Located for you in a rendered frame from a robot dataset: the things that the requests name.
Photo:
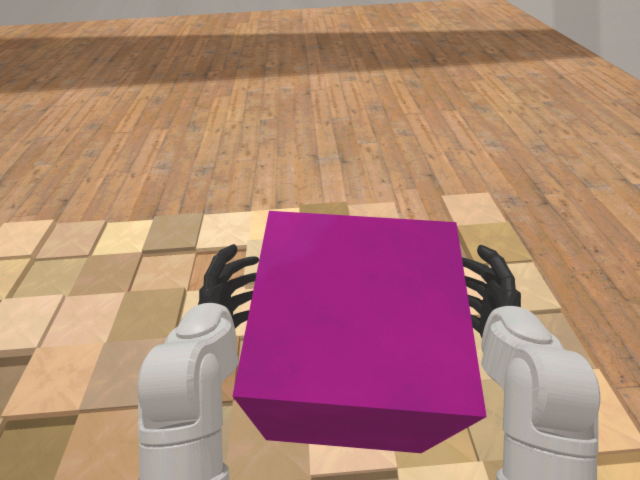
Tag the carton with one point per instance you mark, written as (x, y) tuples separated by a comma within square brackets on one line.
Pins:
[(359, 334)]

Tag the robot left hand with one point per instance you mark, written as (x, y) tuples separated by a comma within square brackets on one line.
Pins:
[(217, 290)]

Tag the robot right forearm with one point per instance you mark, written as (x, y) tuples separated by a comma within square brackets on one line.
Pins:
[(551, 399)]

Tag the robot right hand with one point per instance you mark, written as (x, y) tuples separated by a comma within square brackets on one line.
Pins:
[(499, 291)]

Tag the robot left forearm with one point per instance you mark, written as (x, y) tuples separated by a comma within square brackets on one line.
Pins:
[(180, 398)]

